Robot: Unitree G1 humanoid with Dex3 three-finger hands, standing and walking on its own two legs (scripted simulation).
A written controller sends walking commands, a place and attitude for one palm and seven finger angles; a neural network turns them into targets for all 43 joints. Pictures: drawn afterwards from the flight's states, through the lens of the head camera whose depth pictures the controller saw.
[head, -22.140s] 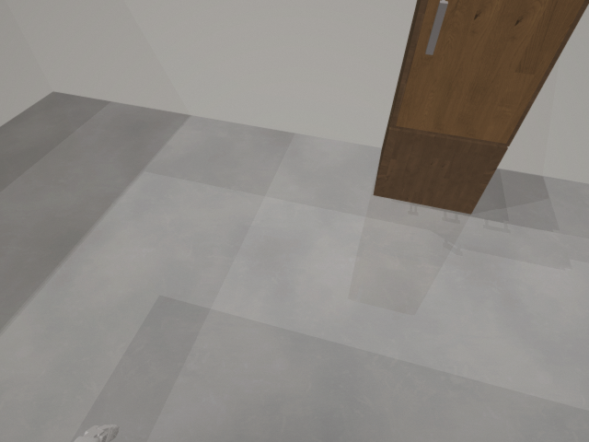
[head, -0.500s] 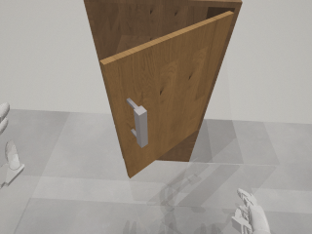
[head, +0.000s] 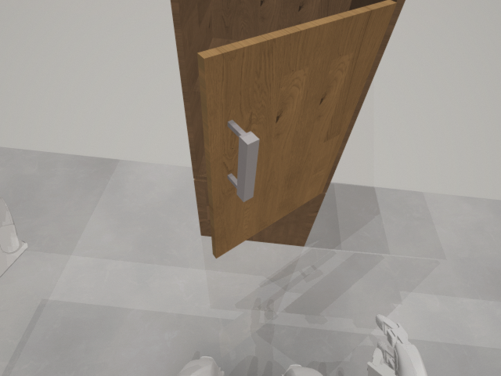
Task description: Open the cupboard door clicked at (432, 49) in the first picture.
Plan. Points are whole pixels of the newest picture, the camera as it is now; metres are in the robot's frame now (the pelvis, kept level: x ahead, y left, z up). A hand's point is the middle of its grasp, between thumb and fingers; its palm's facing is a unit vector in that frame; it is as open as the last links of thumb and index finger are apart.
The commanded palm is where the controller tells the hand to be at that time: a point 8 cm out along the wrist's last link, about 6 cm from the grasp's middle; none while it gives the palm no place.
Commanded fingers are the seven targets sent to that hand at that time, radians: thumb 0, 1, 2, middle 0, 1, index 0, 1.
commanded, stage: step back with the hand held close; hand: left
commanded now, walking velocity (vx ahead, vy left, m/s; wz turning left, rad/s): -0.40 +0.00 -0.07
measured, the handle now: (239, 162) +0.46 +0.05 +0.07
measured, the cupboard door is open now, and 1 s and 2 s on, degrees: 42 42 42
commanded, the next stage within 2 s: stop stepping back and stand still in 0.30 s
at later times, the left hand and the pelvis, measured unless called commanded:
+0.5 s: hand out of the picture +0.12 +0.25 +0.19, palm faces +0.32 -0.82 -0.47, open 7.4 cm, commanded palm +0.07 +0.29 +0.20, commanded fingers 0.00 0.90 0.90 -0.20 -0.30 -0.20 -0.30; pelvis -0.09 +0.00 +0.03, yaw -4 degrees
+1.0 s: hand out of the picture +0.06 +0.23 +0.18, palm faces +0.37 -0.82 -0.44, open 7.4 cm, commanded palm -0.01 +0.28 +0.20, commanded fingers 0.00 0.90 0.90 -0.20 -0.30 -0.20 -0.30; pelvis -0.16 -0.02 +0.01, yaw -3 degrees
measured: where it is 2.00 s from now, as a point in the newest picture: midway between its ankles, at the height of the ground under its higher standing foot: outside the picture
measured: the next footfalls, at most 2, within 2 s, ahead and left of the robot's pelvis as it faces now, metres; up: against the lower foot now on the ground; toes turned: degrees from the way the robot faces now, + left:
right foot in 0.04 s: +0.02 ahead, -0.12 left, +0.00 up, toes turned +5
left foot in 0.26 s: +0.04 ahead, +0.08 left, +0.00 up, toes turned +0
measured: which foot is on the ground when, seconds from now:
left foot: down 0.00-0.12, up 0.14-0.24, down 0.26-0.64, up 0.66-0.82, down 0.84-1.00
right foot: up 0.00-0.02, down 0.04-0.28, up 0.30-0.62, down 0.64-1.00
